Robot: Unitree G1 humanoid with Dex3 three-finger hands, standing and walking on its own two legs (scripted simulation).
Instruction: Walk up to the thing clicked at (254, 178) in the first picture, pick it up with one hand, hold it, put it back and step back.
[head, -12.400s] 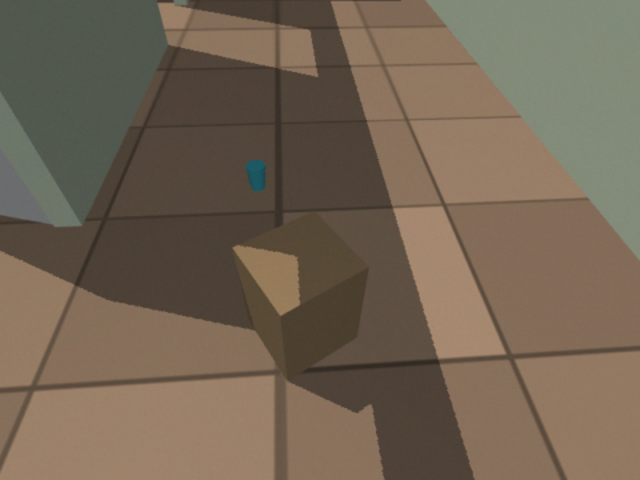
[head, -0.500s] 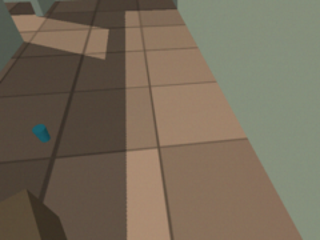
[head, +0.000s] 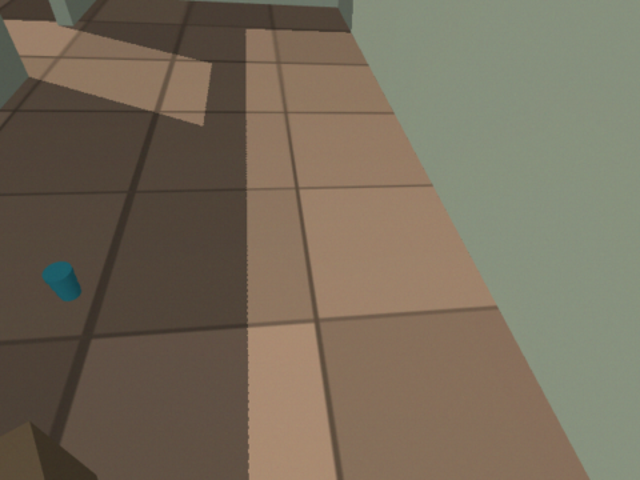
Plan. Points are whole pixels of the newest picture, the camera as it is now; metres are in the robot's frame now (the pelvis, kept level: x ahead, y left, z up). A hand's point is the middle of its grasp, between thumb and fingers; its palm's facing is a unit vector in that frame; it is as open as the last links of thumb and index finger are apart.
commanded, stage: walk up
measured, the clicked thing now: (64, 282) +0.92 +0.87 -0.70
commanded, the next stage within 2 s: none
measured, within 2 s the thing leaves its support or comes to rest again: neither
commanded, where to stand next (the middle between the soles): +1.00 -0.04 m, yaw +0 degrees
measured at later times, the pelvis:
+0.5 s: pelvis +0.23 -0.04 +0.00, yaw -1 degrees
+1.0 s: pelvis +0.46 -0.01 +0.00, yaw -2 degrees
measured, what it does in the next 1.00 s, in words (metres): walks ahead: right foot, then left foot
